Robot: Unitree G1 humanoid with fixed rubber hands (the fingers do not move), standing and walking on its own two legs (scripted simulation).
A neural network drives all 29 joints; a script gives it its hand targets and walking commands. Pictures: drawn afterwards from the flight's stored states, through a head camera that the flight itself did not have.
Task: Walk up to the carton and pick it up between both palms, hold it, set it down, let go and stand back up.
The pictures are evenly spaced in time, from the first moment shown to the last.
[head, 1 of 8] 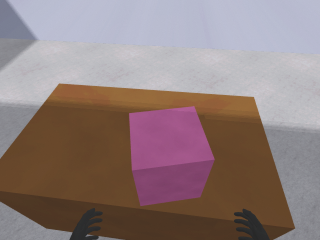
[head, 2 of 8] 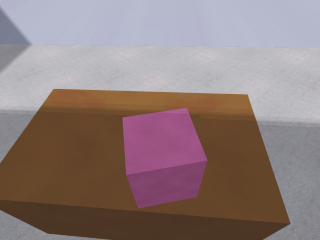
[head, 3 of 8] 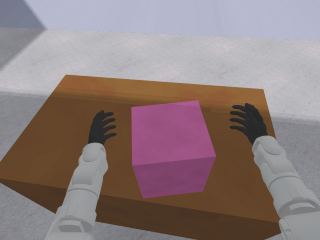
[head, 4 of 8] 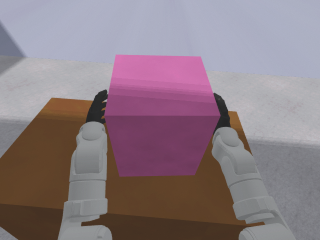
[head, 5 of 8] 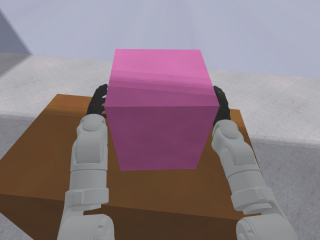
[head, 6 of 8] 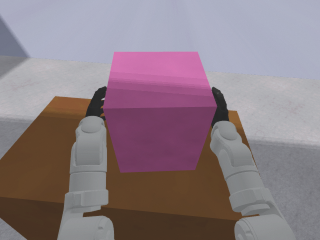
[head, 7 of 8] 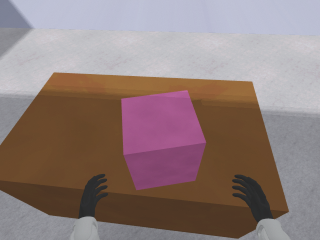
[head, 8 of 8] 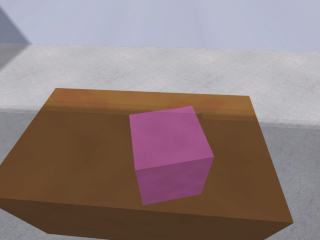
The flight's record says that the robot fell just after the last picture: no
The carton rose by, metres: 0.25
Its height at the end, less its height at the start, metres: +0.00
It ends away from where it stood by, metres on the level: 0.01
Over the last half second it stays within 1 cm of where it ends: yes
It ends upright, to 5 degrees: yes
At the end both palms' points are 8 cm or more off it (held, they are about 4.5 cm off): yes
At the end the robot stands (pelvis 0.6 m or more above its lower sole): yes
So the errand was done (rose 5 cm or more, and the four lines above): yes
